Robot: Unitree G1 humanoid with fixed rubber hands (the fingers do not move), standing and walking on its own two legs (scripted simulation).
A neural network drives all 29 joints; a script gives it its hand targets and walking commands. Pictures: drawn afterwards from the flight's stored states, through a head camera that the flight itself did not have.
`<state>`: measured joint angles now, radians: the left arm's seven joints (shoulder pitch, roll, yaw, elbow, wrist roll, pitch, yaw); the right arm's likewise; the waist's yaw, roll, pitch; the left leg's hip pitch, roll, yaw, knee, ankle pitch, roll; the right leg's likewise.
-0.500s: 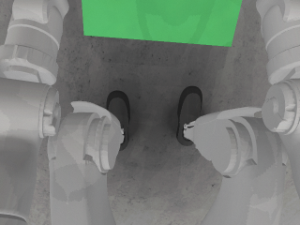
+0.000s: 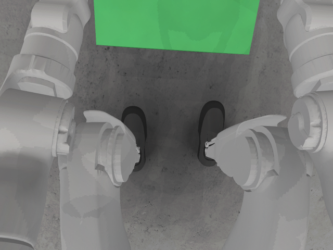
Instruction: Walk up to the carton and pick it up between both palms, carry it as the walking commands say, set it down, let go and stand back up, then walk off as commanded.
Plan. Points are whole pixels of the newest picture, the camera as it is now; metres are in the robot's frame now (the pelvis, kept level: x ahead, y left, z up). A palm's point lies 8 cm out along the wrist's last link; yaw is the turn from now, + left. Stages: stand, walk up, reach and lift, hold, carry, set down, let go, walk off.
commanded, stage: reach and lift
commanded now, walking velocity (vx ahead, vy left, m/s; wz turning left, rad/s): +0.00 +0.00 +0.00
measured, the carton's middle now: out of the picture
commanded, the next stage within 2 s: none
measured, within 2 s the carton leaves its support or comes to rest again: leaves its support in 1.04 s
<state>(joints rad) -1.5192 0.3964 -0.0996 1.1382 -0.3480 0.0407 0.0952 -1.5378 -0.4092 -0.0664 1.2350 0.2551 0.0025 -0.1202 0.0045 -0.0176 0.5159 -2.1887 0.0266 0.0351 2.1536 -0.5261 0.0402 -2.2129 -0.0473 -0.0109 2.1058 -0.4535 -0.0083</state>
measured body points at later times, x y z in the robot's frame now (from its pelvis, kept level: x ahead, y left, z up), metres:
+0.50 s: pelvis +0.00 +0.00 +0.00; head +0.38 +0.01 +0.22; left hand +0.56 +0.17 -0.20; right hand +0.57 -0.16 -0.19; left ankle +0.13 +0.11 -0.35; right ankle +0.15 -0.12 -0.35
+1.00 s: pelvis +0.00 +0.00 +0.00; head +0.37 +0.01 +0.23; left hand +0.56 +0.16 -0.20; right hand +0.57 -0.16 -0.19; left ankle +0.13 +0.11 -0.35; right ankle +0.15 -0.12 -0.35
